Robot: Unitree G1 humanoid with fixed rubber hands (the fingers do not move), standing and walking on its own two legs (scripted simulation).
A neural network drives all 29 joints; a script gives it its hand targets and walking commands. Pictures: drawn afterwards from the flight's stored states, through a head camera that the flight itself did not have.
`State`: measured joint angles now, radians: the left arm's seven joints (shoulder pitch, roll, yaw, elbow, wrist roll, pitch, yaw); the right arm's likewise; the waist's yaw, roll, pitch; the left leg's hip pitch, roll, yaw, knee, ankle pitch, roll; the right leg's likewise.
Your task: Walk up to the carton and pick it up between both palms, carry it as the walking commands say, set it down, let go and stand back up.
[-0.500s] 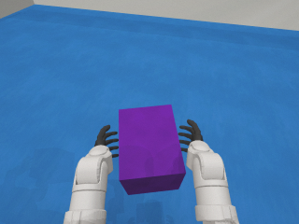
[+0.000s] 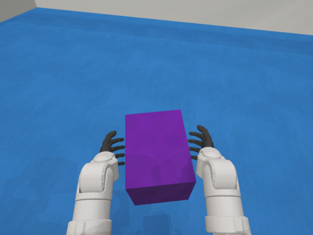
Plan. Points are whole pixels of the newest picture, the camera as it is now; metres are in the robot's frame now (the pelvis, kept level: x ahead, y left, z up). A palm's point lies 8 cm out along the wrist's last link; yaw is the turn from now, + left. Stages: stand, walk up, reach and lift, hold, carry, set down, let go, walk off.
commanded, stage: carry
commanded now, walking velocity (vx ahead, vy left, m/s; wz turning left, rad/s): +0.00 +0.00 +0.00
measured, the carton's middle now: (157, 158) +0.36 +0.00 +0.00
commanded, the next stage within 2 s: none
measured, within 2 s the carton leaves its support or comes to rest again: neither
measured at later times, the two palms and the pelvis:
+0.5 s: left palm (107, 158) +0.31 +0.13 +0.07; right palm (205, 154) +0.32 -0.12 +0.09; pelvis +0.00 +0.00 +0.00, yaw +0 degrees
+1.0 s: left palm (106, 150) +0.31 +0.12 +0.11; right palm (210, 150) +0.31 -0.12 +0.12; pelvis +0.00 +0.01 +0.00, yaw -1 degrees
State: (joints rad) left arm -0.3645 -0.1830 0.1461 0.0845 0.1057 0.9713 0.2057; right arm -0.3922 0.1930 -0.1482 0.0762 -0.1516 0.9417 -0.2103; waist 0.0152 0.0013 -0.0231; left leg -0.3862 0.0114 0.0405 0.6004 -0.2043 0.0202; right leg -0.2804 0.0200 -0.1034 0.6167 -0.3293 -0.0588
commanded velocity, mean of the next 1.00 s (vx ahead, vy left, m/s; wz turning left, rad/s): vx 0.00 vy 0.00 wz -0.18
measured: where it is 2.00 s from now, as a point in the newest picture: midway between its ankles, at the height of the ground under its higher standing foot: outside the picture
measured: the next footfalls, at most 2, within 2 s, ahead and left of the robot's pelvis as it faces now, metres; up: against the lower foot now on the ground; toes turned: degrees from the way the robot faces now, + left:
left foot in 1.64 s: +0.04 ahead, +0.16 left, +0.00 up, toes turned -11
